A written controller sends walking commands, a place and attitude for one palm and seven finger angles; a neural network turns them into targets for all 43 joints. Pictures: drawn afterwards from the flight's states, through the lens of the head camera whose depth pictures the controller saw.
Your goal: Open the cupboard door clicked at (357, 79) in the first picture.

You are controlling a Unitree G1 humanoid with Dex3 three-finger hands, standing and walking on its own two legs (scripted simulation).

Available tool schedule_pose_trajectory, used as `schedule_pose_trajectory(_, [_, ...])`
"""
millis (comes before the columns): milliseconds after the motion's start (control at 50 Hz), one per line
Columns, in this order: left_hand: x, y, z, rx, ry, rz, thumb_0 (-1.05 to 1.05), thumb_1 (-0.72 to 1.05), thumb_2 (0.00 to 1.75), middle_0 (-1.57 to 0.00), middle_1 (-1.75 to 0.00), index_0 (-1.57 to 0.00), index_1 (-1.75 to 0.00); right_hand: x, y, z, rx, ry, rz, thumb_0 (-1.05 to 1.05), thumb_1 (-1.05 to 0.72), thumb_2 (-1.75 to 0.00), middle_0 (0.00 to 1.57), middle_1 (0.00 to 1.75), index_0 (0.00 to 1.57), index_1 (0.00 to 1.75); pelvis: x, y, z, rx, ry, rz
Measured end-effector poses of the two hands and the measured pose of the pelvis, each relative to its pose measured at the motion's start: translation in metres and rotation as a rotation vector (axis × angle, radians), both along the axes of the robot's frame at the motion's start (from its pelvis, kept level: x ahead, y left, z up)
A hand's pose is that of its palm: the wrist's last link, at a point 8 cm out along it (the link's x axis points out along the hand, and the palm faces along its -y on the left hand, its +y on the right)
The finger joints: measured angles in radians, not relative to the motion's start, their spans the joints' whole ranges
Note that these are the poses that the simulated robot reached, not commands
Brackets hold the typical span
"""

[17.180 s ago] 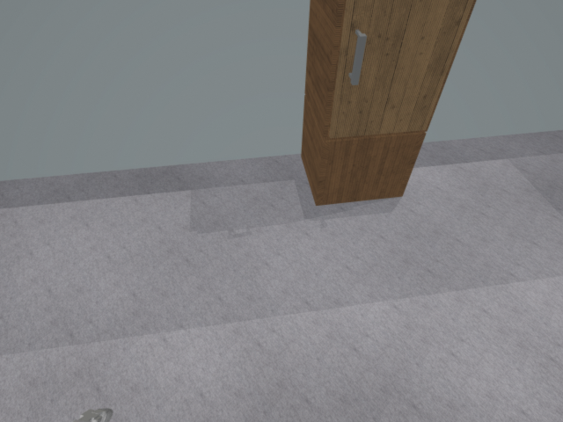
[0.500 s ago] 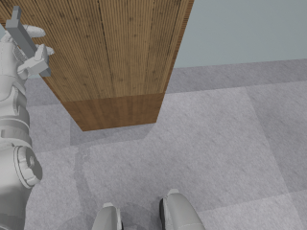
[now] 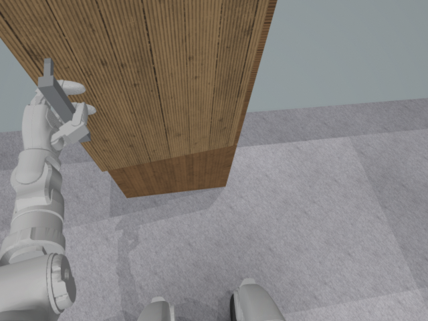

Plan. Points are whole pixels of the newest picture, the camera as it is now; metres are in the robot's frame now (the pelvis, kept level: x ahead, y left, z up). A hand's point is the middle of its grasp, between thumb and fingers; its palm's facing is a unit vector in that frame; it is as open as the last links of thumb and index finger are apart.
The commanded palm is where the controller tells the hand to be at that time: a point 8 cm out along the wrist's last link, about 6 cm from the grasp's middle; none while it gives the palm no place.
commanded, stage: pull the door open along its arc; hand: left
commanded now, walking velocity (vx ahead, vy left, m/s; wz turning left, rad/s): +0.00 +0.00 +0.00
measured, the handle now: (68, 104) +0.51 +0.24 +0.06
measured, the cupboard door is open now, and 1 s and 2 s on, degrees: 6 43 42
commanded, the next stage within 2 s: open thumb and fingers to let go in 0.58 s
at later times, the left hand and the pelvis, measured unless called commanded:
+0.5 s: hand (139, 202) +0.31 +0.10 +0.06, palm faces +0.46 -0.89 +0.01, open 5.8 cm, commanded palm +0.23 +0.13 +0.06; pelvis +0.01 -0.02 +0.01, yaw +4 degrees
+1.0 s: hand (161, 222) +0.27 +0.07 +0.07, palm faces +0.47 -0.88 -0.03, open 8.4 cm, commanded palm +0.22 +0.11 +0.06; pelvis +0.00 -0.05 +0.01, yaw +6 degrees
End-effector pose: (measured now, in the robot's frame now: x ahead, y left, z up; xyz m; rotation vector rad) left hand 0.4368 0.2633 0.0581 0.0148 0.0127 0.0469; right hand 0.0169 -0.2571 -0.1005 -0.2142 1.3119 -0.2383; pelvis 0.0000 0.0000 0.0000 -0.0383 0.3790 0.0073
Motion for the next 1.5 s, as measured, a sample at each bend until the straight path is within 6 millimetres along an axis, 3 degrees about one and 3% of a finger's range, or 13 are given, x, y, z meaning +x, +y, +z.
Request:
schedule_pose_trajectory(80, [-0.028,-0.009,0.0,-0.004,-0.006,-0.011,0.01,0.74,0.75,-0.38,-1.35,-0.36,-1.35,0.023,0.001,0.005,0.017,-0.065,0.023,0.0,-0.91,-0.9,0.2,0.3,0.21,0.3,0.004,0.0,0.006,0.005,-0.023,0.004])
schedule_pose_trajectory(140, [-0.051,-0.021,-0.001,-0.051,-0.024,0.081,0.02,0.72,0.75,-0.37,-1.35,-0.37,-1.35,0.046,0.004,0.006,0.028,-0.129,0.059,0.0,-0.91,-0.9,0.2,0.3,0.21,0.3,0.006,0.0,0.008,0.005,-0.039,0.01])
schedule_pose_trajectory(280, [-0.105,-0.065,-0.001,-0.072,-0.052,0.357,0.02,0.73,0.78,-0.34,-1.35,-0.39,-1.35,0.11,0.019,0.007,0.077,-0.281,0.194,0.0,-0.91,-0.9,0.19,0.3,0.2,0.3,0.007,-0.002,0.009,0.016,-0.074,0.031])
schedule_pose_trajectory(380, [-0.135,-0.093,0.001,-0.036,-0.031,0.444,0.01,0.73,0.79,-0.34,-1.35,-0.38,-1.35,0.15,0.034,0.012,0.107,-0.381,0.26,0.0,-0.91,-0.9,0.19,0.3,0.2,0.3,0.006,-0.008,0.01,0.025,-0.105,0.042])
schedule_pose_trajectory(580, [-0.192,-0.145,0.006,-0.004,0.019,0.385,0.02,0.7,0.72,-0.35,-1.35,-0.37,-1.35,0.188,0.046,0.029,0.14,-0.516,0.32,0.0,-0.91,-0.9,0.2,0.3,0.21,0.3,0.011,-0.022,0.013,0.037,-0.154,0.06])
schedule_pose_trajectory(680, [-0.206,-0.161,0.008,0.027,0.025,0.336,0.01,0.69,0.72,-0.36,-1.34,-0.38,-1.35,0.194,0.041,0.029,0.146,-0.552,0.326,0.01,-0.91,-0.9,0.2,0.3,0.21,0.3,0.012,-0.03,0.01,0.04,-0.164,0.068])
schedule_pose_trajectory(880, [-0.201,-0.158,0.007,0.02,0.004,0.456,0.01,0.56,0.74,-0.38,-1.33,-0.37,-1.32,0.177,0.019,0.009,0.125,-0.496,0.325,0.01,-0.91,-0.9,0.2,0.3,0.21,0.3,0.002,-0.046,0.005,0.057,-0.163,0.079])
schedule_pose_trajectory(980, [-0.205,-0.158,0.012,0.018,-0.021,0.453,0.01,0.36,0.66,-0.36,-1.3,-0.36,-1.29,0.16,0.006,0.006,0.109,-0.469,0.307,0.01,-0.91,-0.9,0.2,0.3,0.21,0.3,-0.003,-0.05,0.006,0.063,-0.167,0.079])
schedule_pose_trajectory(1120, [-0.206,-0.161,0.007,0.017,-0.02,0.419,0.01,-0.06,0.49,-0.33,-1.25,-0.33,-1.24,0.143,-0.005,0.003,0.084,-0.458,0.283,0.01,-0.91,-0.9,0.2,0.3,0.2,0.3,-0.013,-0.05,0.005,0.067,-0.174,0.074])
schedule_pose_trajectory(1280, [-0.202,-0.155,0.006,0.005,-0.028,0.425,0.0,-0.39,0.35,-0.3,-1.12,-0.29,-1.12,0.136,0.001,0.005,0.08,-0.475,0.278,0.01,-0.91,-0.9,0.2,0.3,0.2,0.3,-0.021,-0.044,0.004,0.065,-0.178,0.068])
schedule_pose_trajectory(1500, [-0.203,-0.161,0.006,0.007,-0.034,0.389,-0.01,-0.49,0.3,-0.26,-0.7,-0.25,-0.69,0.138,0.023,0.009,0.099,-0.492,0.295,0.01,-0.91,-0.9,0.2,0.3,0.21,0.3,-0.026,-0.032,0.003,0.058,-0.183,0.064])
